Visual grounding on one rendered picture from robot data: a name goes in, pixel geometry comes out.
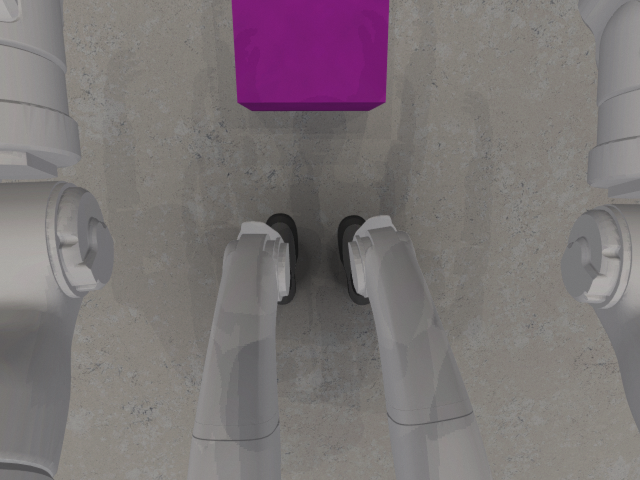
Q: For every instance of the robot left upper arm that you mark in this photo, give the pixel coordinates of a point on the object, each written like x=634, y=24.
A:
x=54, y=249

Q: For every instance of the right robot shin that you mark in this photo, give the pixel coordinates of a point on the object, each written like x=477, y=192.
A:
x=379, y=222

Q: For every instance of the carton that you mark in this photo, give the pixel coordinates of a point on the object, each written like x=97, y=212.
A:
x=310, y=55

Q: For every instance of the left robot forearm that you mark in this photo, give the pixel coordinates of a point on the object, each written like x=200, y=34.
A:
x=37, y=135

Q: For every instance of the robot right foot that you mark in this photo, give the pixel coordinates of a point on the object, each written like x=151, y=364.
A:
x=346, y=231

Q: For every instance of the right robot forearm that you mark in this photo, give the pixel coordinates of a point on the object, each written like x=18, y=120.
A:
x=614, y=164

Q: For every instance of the robot right upper arm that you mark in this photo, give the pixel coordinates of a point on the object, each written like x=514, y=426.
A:
x=601, y=267

